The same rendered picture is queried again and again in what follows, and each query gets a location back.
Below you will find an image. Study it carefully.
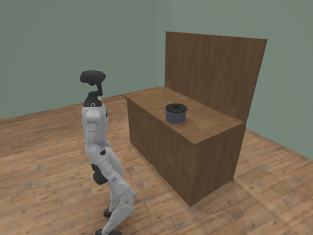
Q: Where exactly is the lid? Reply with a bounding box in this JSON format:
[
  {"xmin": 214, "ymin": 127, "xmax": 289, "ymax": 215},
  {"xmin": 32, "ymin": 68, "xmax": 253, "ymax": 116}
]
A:
[{"xmin": 165, "ymin": 103, "xmax": 187, "ymax": 113}]

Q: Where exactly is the humanoid robot torso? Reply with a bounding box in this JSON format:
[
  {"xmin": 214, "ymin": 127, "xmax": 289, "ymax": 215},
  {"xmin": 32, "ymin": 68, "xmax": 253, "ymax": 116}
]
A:
[{"xmin": 81, "ymin": 102, "xmax": 109, "ymax": 171}]

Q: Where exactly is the robot right forearm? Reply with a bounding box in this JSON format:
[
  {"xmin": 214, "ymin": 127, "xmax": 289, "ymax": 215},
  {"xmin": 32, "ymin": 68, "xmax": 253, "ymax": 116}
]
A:
[{"xmin": 87, "ymin": 147, "xmax": 120, "ymax": 185}]

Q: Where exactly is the right robot upper arm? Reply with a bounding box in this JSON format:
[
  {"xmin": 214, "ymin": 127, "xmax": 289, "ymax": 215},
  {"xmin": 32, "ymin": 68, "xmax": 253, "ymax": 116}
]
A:
[{"xmin": 85, "ymin": 108, "xmax": 101, "ymax": 156}]

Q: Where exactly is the pot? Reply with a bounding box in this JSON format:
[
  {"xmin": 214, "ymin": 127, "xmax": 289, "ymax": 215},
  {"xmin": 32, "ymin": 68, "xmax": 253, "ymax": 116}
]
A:
[{"xmin": 164, "ymin": 108, "xmax": 189, "ymax": 124}]

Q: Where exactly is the left robot hand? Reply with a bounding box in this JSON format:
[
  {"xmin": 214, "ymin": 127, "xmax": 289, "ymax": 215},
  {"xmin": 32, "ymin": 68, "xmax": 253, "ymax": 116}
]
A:
[{"xmin": 105, "ymin": 140, "xmax": 112, "ymax": 148}]

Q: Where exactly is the table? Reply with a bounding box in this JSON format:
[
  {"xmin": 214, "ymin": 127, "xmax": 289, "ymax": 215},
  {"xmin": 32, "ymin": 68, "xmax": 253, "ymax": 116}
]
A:
[{"xmin": 124, "ymin": 31, "xmax": 268, "ymax": 207}]

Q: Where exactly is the left robot foot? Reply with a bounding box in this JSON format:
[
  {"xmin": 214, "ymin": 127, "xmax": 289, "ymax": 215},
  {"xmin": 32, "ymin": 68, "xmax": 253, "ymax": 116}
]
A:
[{"xmin": 104, "ymin": 208, "xmax": 115, "ymax": 217}]

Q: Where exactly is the right robot hand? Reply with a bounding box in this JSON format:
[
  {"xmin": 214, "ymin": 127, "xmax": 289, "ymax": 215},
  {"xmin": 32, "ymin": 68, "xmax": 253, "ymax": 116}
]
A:
[{"xmin": 113, "ymin": 179, "xmax": 137, "ymax": 203}]

